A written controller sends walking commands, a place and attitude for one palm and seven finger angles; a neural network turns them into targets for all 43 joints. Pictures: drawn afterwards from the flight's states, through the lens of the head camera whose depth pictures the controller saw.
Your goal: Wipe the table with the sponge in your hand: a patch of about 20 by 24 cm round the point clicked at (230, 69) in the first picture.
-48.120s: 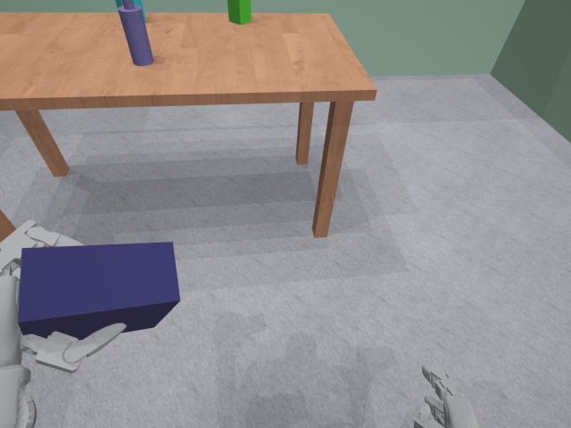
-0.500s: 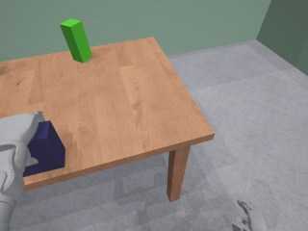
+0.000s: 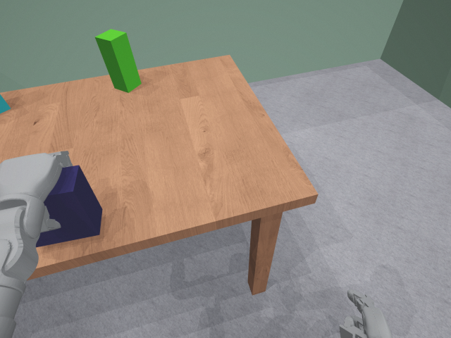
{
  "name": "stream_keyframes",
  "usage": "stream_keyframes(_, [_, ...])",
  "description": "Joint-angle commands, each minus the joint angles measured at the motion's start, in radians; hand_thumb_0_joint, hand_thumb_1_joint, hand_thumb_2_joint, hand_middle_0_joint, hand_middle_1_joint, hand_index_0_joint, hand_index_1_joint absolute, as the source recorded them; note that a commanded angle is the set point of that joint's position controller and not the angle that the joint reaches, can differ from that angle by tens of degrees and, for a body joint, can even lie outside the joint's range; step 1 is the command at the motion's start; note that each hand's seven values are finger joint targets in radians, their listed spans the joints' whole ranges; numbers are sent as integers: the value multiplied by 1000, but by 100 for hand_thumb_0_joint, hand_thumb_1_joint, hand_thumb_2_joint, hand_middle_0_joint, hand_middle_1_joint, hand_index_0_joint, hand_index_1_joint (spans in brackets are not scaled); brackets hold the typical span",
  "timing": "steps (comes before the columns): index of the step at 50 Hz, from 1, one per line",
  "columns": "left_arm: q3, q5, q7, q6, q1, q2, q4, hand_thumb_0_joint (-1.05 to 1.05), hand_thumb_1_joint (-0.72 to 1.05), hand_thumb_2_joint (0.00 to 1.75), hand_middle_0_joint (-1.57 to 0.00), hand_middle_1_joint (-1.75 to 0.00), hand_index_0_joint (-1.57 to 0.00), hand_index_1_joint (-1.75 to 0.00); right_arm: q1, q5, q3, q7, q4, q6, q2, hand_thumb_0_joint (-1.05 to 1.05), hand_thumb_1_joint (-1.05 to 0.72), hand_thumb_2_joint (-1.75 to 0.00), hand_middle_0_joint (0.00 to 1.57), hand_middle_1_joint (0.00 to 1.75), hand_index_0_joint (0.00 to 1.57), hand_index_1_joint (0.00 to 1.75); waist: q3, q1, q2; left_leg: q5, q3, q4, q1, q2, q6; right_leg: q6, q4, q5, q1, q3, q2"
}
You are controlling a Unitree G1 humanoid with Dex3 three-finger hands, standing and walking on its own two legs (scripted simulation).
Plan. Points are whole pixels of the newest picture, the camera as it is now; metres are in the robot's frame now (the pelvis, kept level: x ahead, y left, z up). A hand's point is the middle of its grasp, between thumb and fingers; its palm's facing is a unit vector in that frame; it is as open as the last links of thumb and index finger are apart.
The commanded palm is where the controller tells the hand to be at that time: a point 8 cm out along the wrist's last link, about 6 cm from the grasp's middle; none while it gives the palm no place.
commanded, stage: lift the sponge slowly off the table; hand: left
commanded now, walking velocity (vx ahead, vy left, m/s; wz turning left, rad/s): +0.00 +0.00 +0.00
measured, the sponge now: (58, 215) +0.28 +0.37 +0.05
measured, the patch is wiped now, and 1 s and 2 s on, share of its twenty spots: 1.00 1.00 1.00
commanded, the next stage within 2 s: bring the sponge back beside the body in 1.22 s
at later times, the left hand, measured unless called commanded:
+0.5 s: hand (37, 186) +0.28 +0.35 +0.14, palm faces +0.00 +0.03 -1.00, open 10.4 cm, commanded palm +0.25 +0.36 +0.21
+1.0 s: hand (22, 171) +0.28 +0.37 +0.17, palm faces +0.02 +0.04 -1.00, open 10.4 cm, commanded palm +0.26 +0.36 +0.24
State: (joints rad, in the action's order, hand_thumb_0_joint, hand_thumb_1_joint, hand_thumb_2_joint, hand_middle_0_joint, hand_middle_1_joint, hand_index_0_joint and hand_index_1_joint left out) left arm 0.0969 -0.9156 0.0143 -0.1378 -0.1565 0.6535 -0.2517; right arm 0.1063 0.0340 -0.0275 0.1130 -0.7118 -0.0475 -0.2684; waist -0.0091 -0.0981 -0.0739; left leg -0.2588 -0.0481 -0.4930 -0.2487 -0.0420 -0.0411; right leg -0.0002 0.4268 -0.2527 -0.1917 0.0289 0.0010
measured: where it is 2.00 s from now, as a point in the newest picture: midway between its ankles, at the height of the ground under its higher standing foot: outside the picture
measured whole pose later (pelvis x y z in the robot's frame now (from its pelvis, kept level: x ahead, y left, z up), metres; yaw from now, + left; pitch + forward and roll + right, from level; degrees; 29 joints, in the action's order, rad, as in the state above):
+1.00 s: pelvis -0.01 -0.01 +0.00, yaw +0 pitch -1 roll -1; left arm 0.14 -0.86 0.17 -0.14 -0.25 0.76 -0.20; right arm 0.12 0.05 -0.04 0.11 -0.69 -0.06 -0.30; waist 0.01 -0.10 -0.09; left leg -0.25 -0.06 -0.48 -0.22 -0.04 -0.03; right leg 0.01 0.42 -0.24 -0.16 0.04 0.01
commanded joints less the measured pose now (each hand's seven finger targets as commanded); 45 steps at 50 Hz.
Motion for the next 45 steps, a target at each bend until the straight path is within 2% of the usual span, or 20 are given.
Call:
stream_keyframes(1, [148, -2, -21, -15, -294, 325, 207, 0, 10, 130, -120, -160, -120, -160, -126, -2, 35, 3, 145, 38, -128, 0, -90, -90, 20, 30, 20, 30, -250, 3, -29, 351, 10, 76, 79, -5, 12, 60, -23, 226, 117, 23, 45])
stream_keyframes(4, [196, 10, -10, -22, -254, 366, 262, 0, 10, 130, -120, -160, -120, -160, -146, -3, 32, -8, 168, 34, -131, 0, -90, -90, 20, 30, 20, 30, -276, -18, -61, 375, 8, 80, 90, -5, 12, 63, -25, 247, 151, 12, 45])
stream_keyframes(5, [212, 6, -9, -22, -237, 379, 274, 0, 10, 130, -120, -160, -120, -160, -141, -4, 34, -10, 163, 34, -128, 0, -90, -90, 20, 30, 20, 30, -281, -22, -44, 399, 9, 73, 88, -5, 10, 61, -17, 263, 158, 16, 43])
stream_keyframes(7, [168, 22, 1, -32, -204, 323, 277, 0, 10, 130, -120, -160, -120, -160, -143, -2, 33, -14, 167, 29, -125, 0, -90, -90, 20, 30, 20, 30, -235, -12, -37, 374, 12, 84, 80, -3, 12, 56, -29, 245, 141, 22, 42])
stream_keyframes(12, [174, 12, 17, -44, -302, 367, 241, 0, 10, 130, -120, -160, -120, -160, -148, 1, 28, -3, 155, 30, -136, 0, -90, -90, 20, 30, 20, 30, -209, 0, -25, 288, 16, 101, 73, -6, 8, 58, -49, 187, 120, 18, 44])
stream_keyframes(14, [154, 4, 25, -38, -360, 359, 297, 0, 10, 130, -120, -160, -120, -160, -171, 7, 21, -1, 172, 36, -130, 0, -90, -90, 20, 30, 20, 30, -226, 6, -62, 291, 10, 100, 98, -7, 5, 63, -52, 180, 116, 13, 48])
stream_keyframes(16, [118, 7, 29, -30, -363, 323, 275, 0, 10, 130, -120, -160, -120, -160, -153, 3, 23, 4, 161, 43, -123, 0, -90, -90, 20, 30, 20, 30, -219, 13, -54, 287, 8, 102, 103, -8, 4, 61, -54, 168, 109, 21, 45])
stream_keyframes(24, [188, 4, 45, -27, -418, 419, 223, 0, 10, 130, -120, -160, -120, -160, -160, 4, 17, 4, 165, 40, -130, 0, -90, -90, 20, 30, 20, 30, -244, -6, -47, 270, 14, 104, 91, -14, 4, 65, -61, 184, 150, 6, 42])
stream_keyframes(27, [181, 14, 58, -28, -368, 403, 196, 0, 10, 130, -120, -160, -120, -160, -151, 2, 19, -1, 159, 34, -127, 0, -90, -90, 20, 30, 20, 30, -228, -11, -36, 282, 22, 102, 77, -14, 4, 59, -56, 207, 160, 9, 35])
stream_keyframes(29, [193, 21, 69, -33, -387, 424, 217, 0, 10, 130, -120, -160, -120, -160, -163, 4, 16, -4, 175, 34, -132, 0, -90, -90, 20, 30, 20, 30, -244, -9, -56, 271, 20, 101, 81, -12, 5, 61, -55, 202, 163, 3, 37])
stream_keyframes(31, [197, 24, 80, -38, -372, 431, 155, 0, 10, 130, -120, -160, -120, -160, -147, 3, 16, -2, 162, 31, -134, 0, -90, -90, 20, 30, 20, 30, -209, -5, -9, 263, 24, 96, 55, -12, 3, 56, -54, 209, 158, 6, 31])
stream_keyframes(33, [205, 25, 94, -36, -385, 456, 160, 0, 10, 130, -120, -160, -120, -160, -147, 4, 19, 0, 166, 25, -141, 0, -90, -90, 20, 30, 20, 30, -210, -4, -11, 249, 29, 96, 53, -14, 0, 52, -55, 206, 156, 5, 30])
stream_keyframes(34, [192, 25, 102, -34, -425, 449, 181, 0, 10, 130, -120, -160, -120, -160, -162, 9, 13, 0, 179, 28, -140, 0, -90, -90, 20, 30, 20, 30, -217, 4, -42, 243, 25, 95, 66, -13, -1, 56, -60, 197, 146, 0, 33])
stream_keyframes(35, [209, 21, 105, -29, -434, 471, 173, 0, 10, 130, -120, -160, -120, -160, -147, 7, 15, 1, 172, 32, -139, 0, -90, -90, 20, 30, 20, 30, -225, 2, -26, 247, 23, 91, 60, -13, -1, 55, -52, 189, 148, 6, 31])
stream_keyframes(36, [184, 23, 111, -22, -429, 441, 156, 0, 10, 130, -120, -160, -120, -160, -143, 6, 16, 6, 169, 33, -138, 0, -90, -90, 20, 30, 20, 30, -218, 10, -17, 254, 29, 86, 67, -16, -5, 53, -54, 203, 142, 6, 30])
stream_keyframes(39, [202, 26, 121, 3, -448, 464, 227, 0, 10, 130, -120, -160, -120, -160, -150, 11, 18, 5, 187, 40, -138, 0, -90, -90, 20, 30, 20, 30, -247, 8, -66, 283, 20, 74, 89, -16, -7, 59, -46, 231, 143, -1, 34])
stream_keyframes(42, [232, 46, 118, 17, -390, 474, 232, 0, 10, 130, -120, -160, -120, -160, -129, 5, 27, 5, 179, 42, -139, 0, -90, -90, 20, 30, 20, 30, -247, -1, -42, 302, 17, 64, 84, -14, -5, 56, -34, 251, 151, 1, 27])
stream_keyframes(43, [259, 47, 113, 18, -385, 503, 245, 0, 10, 130, -120, -160, -120, -160, -129, 4, 28, 4, 179, 38, -142, 0, -90, -90, 20, 30, 20, 30, -248, -7, -50, 312, 17, 65, 79, -14, -4, 56, -30, 258, 155, 4, 29])
stream_keyframes(44, [249, 45, 113, 7, -404, 496, 255, 0, 10, 130, -120, -160, -120, -160, -148, 9, 21, 1, 190, 39, -140, 0, -90, -90, 20, 30, 20, 30, -237, -6, -83, 307, 13, 67, 78, -14, -2, 60, -33, 242, 145, 1, 33])
stream_keyframes(45, [217, 46, 111, 5, -437, 462, 248, 0, 10, 130, -120, -160, -120, -160, -140, 10, 18, 1, 183, 42, -132, 0, -90, -90, 20, 30, 20, 30, -241, 4, -46, 307, 12, 69, 74, -13, 0, 56, -29, 232, 139, 12, 31])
